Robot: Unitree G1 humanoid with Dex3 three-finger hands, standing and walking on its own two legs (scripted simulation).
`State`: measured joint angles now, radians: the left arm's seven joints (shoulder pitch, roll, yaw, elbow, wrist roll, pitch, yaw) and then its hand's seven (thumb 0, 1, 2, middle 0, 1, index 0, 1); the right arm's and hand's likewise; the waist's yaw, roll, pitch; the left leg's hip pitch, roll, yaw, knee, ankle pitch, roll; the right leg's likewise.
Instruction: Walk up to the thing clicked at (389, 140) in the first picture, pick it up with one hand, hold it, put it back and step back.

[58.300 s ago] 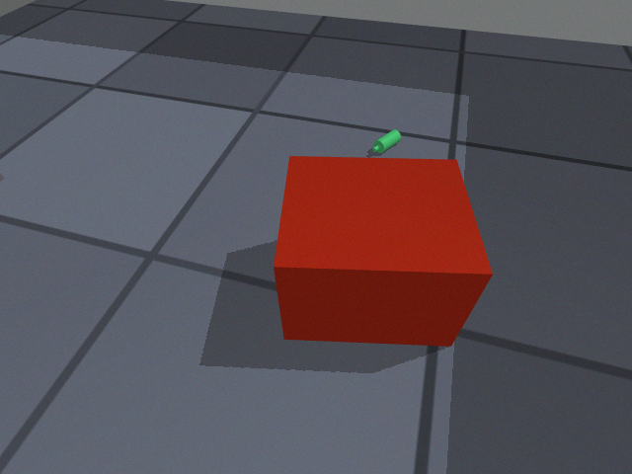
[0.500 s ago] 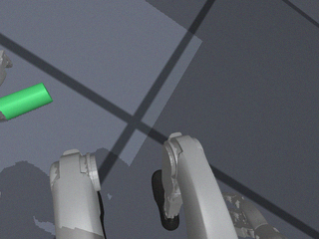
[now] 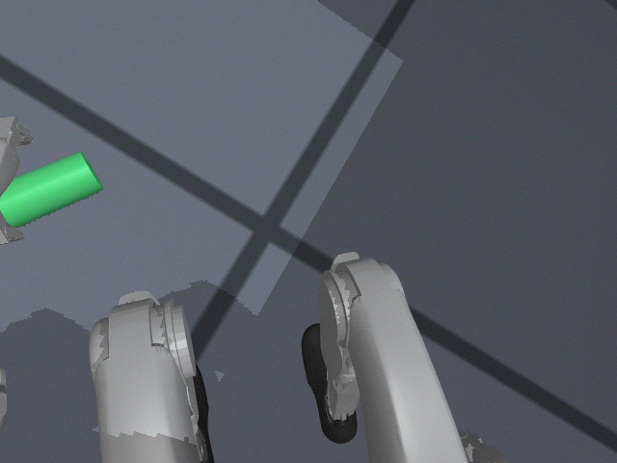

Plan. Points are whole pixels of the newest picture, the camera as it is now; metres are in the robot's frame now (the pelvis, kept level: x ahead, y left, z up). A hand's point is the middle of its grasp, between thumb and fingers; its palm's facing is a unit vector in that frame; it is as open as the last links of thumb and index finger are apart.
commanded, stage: home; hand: left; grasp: from above
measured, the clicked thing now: (37, 193) +0.51 +0.35 -0.31
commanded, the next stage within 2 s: none
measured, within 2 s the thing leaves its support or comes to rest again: neither
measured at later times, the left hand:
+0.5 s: hand out of the picture +0.30 +0.26 +0.07, palm faces -0.17 -0.75 -0.64, open 7.5 cm
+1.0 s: hand out of the picture +0.23 +0.21 +0.28, palm faces +0.20 -0.95 -0.23, open 7.4 cm
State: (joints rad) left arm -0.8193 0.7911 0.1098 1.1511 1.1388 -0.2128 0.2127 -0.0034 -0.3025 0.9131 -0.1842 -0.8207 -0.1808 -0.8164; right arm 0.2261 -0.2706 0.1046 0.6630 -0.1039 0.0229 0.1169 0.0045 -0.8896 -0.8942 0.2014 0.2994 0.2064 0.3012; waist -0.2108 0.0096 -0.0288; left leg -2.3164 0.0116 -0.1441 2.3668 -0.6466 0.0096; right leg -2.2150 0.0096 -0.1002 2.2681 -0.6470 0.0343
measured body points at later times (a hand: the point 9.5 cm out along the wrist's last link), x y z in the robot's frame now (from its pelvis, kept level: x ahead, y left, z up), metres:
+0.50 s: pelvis +0.01 -0.01 +0.18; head +0.16 +0.04 +0.60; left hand +0.31 +0.30 +0.11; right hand +0.22 -0.25 +0.08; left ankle +0.08 +0.12 -0.31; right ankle +0.11 -0.12 -0.31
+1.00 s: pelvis +0.07 +0.00 +0.35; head +0.11 +0.02 +0.79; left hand +0.22 +0.26 +0.30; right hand +0.25 -0.22 +0.27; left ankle +0.08 +0.12 -0.31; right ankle +0.11 -0.12 -0.31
